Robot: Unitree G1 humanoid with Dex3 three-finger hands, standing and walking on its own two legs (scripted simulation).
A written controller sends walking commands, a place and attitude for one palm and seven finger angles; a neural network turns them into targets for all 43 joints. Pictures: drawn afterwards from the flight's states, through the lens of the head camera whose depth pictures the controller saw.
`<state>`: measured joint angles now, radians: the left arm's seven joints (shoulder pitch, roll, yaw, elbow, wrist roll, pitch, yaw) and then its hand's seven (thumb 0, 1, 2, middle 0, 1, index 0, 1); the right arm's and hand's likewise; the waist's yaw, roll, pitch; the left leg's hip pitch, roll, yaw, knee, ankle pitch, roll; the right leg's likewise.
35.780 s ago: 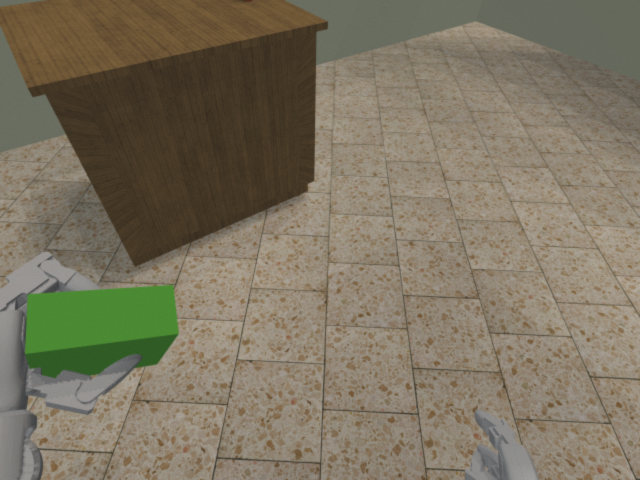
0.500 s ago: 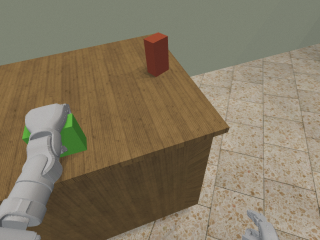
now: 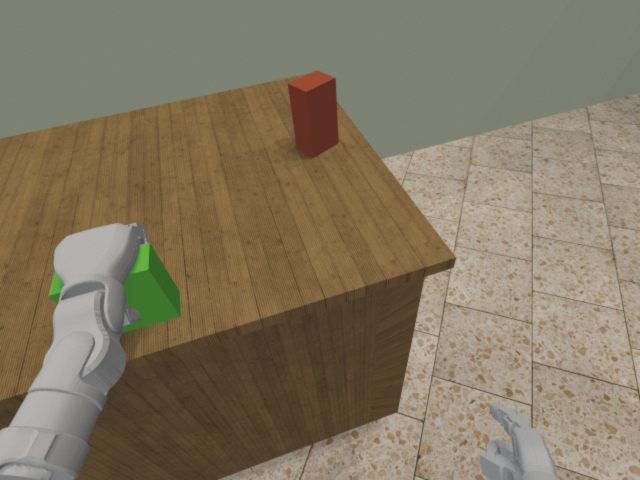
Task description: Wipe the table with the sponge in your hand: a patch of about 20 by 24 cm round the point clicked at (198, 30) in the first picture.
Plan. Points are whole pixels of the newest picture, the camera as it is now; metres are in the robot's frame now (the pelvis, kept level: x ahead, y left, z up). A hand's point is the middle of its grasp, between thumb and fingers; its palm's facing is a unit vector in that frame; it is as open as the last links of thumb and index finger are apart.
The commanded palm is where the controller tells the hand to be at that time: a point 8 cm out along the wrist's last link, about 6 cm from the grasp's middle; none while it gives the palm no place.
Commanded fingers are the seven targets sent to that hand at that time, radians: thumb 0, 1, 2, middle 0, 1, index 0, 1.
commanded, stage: lift the sponge slowly off the table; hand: left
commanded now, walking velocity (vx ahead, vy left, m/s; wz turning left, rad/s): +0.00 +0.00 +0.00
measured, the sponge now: (127, 300) +0.31 +0.31 +0.06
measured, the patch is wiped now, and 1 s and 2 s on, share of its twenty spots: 1.00 1.00 1.00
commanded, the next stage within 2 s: bring the sponge back beside the body in 1.82 s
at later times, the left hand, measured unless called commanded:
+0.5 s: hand (115, 278) +0.30 +0.30 +0.11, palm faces +0.01 -0.02 -1.00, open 9.3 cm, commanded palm +0.28 +0.30 +0.18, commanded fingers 0.00 0.10 1.30 -1.20 -1.60 -1.20 -1.60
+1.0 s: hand (104, 259) +0.31 +0.30 +0.15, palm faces +0.02 +0.00 -1.00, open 9.3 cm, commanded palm +0.28 +0.30 +0.22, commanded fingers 0.00 0.10 1.30 -1.20 -1.60 -1.20 -1.60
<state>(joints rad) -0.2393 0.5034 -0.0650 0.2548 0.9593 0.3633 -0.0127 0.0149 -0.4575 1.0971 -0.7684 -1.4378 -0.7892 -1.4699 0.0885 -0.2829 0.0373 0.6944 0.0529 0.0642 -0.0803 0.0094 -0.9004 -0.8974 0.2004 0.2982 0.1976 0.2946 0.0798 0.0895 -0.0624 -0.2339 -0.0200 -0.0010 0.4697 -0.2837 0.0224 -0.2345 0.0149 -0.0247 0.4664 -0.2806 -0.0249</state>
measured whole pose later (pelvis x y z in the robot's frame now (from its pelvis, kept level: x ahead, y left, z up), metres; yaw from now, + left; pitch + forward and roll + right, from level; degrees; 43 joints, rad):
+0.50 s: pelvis -0.01 +0.00 +0.00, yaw +1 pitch +1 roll +0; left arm -0.28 0.50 -0.09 0.24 0.95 0.34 -0.03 0.00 -0.48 1.10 -0.80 -1.40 -0.82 -1.43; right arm 0.07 -0.27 0.04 0.71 0.05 0.04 -0.09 0.01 -0.90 -0.90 0.20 0.30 0.20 0.29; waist 0.10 0.09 -0.04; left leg -0.20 -0.03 -0.01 0.44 -0.25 0.02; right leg -0.20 0.01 -0.04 0.43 -0.25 -0.03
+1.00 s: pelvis -0.02 +0.00 +0.00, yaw +1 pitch +0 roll +0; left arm -0.38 0.54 -0.08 0.27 0.94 0.32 -0.11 0.00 -0.48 1.10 -0.81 -1.40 -0.82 -1.43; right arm 0.10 -0.29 0.04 0.71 0.06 0.04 -0.09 0.01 -0.90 -0.90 0.20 0.30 0.20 0.29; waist 0.10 0.10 -0.03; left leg -0.18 -0.02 -0.02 0.40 -0.22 0.02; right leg -0.17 0.01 -0.04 0.40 -0.22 -0.03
